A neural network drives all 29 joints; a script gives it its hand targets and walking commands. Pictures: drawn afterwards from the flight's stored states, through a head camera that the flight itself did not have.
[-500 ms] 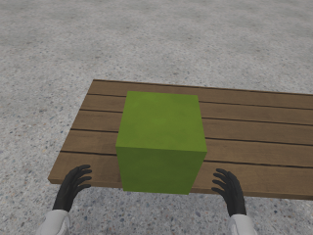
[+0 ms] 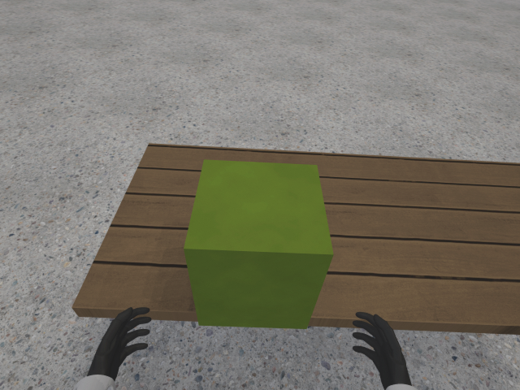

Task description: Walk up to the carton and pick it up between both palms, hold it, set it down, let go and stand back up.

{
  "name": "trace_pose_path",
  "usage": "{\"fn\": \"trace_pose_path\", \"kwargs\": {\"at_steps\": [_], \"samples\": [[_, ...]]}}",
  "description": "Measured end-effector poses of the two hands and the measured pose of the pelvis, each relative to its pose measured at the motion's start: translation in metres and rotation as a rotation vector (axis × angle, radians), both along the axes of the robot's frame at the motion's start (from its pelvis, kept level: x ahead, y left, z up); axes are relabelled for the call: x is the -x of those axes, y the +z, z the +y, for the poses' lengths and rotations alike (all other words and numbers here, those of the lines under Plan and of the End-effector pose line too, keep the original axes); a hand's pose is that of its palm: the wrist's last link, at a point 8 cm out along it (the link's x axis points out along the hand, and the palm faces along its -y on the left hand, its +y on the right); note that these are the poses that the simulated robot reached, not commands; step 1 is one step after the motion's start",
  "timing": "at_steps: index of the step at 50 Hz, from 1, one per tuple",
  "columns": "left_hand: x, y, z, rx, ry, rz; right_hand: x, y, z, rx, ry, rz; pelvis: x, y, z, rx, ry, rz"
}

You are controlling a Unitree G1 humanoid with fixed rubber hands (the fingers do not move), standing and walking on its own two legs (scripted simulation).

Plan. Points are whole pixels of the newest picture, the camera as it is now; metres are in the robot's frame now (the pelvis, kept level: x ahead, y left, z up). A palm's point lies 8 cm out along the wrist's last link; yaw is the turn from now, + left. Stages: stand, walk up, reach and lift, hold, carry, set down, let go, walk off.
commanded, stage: set down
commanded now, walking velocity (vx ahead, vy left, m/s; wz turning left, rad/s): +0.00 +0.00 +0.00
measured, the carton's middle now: (256, 246) +0.39 +0.03 -0.02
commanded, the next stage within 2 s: let go in 0.74 s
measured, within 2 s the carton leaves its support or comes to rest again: neither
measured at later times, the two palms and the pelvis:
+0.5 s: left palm (108, 389) +0.16 +0.23 -0.07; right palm out of the picture +0.17 -0.21 -0.06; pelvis +0.01 -0.01 +0.00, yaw +0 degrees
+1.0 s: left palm (123, 387) +0.17 +0.22 -0.08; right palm out of the picture +0.16 -0.23 -0.08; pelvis +0.00 -0.01 +0.00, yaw +0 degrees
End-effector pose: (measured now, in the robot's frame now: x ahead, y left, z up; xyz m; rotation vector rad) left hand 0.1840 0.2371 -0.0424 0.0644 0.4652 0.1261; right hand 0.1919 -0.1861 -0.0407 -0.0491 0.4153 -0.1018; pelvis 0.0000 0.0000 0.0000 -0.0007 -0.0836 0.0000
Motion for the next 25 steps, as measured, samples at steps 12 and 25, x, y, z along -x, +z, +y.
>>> {"fn": "trace_pose_path", "kwargs": {"at_steps": [12, 25], "samples": [[0.017, -0.013, -0.002, -0.018, 0.004, 0.135, 0.011, -0.011, -0.011, 0.030, 0.011, 0.102, -0.006, 0.002, -0.005, -0.001, 0.002, 0.003], [0.025, -0.023, -0.004, -0.042, -0.006, 0.249, 0.021, -0.024, -0.019, 0.061, 0.027, 0.189, -0.009, 0.003, -0.005, 0.000, 0.003, 0.008]]}}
